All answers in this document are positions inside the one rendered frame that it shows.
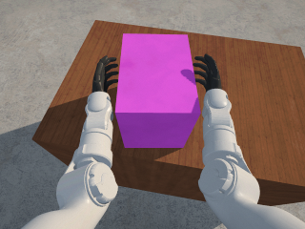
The robot left upper arm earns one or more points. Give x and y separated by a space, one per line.
83 196

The carton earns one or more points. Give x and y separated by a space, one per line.
157 102

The right robot forearm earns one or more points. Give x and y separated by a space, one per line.
218 130

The left robot forearm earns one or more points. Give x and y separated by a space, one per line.
96 138

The robot left hand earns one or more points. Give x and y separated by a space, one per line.
99 82

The robot right hand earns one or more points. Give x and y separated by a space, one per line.
211 74

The pedestal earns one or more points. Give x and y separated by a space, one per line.
265 83

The robot right upper arm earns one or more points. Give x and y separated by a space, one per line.
232 194

